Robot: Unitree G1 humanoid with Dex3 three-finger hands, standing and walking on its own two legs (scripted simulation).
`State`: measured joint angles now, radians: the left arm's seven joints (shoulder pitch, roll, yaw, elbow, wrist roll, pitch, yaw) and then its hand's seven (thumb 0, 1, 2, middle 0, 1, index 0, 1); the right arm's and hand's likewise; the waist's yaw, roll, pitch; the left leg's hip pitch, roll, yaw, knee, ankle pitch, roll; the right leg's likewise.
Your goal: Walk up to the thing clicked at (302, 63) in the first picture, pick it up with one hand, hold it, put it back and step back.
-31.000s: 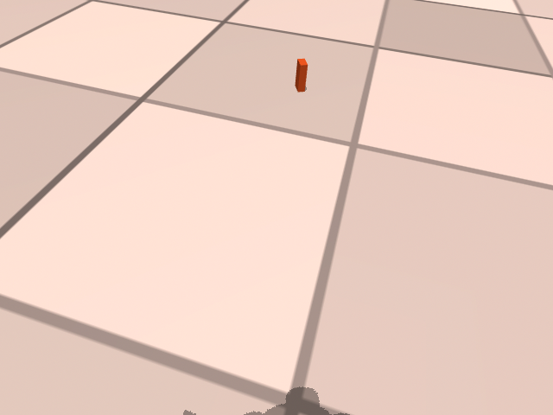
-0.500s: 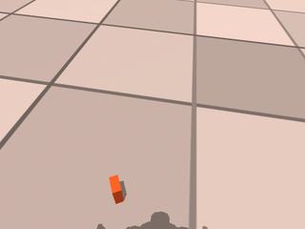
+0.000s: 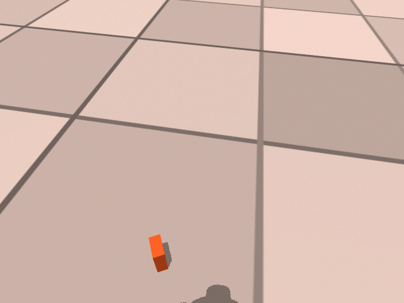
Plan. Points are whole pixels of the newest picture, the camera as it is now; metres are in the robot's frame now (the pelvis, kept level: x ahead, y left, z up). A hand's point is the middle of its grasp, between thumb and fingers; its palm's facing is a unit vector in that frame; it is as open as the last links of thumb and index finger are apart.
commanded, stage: stand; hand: left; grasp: from the side
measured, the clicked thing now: (158, 253) +0.45 +0.19 -0.68
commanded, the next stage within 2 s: step back in 1.32 s
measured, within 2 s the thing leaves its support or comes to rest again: neither
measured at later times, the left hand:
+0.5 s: hand out of the picture +0.09 +0.23 -0.16, palm faces -0.03 -0.94 -0.34, open 7.4 cm
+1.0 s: hand out of the picture +0.09 +0.23 -0.15, palm faces -0.03 -0.94 -0.34, open 7.4 cm
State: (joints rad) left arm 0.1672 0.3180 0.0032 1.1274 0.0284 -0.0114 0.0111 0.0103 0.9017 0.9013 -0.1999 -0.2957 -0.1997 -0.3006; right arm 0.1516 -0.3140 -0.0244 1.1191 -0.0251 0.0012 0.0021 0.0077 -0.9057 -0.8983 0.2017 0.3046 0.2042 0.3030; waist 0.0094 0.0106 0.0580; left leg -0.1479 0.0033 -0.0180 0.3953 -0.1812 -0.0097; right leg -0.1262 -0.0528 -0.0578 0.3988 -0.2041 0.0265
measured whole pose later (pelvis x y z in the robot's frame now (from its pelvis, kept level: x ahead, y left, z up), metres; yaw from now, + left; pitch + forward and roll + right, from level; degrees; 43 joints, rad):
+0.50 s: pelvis +0.02 -0.01 +0.00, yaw -1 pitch -3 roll +0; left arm 0.10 0.32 0.01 1.16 0.02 -0.01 0.01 0.01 0.90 0.90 -0.20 -0.30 -0.20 -0.30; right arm 0.11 -0.33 -0.02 1.15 -0.02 0.00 0.00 0.01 -0.91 -0.90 0.20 0.30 0.20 0.30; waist 0.00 0.01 0.06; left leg -0.11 0.02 -0.01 0.33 -0.17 -0.02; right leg -0.10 -0.03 -0.05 0.35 -0.20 0.01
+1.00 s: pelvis +0.02 -0.02 +0.00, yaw -1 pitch -3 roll +0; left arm 0.10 0.33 0.01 1.16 0.02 -0.01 0.00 0.01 0.90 0.90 -0.20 -0.30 -0.20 -0.30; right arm 0.11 -0.33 -0.01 1.16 -0.02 0.00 0.00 0.01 -0.91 -0.90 0.20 0.30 0.20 0.30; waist 0.00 0.01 0.06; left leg -0.10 0.03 -0.01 0.31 -0.17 -0.04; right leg -0.09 -0.02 -0.05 0.33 -0.19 0.00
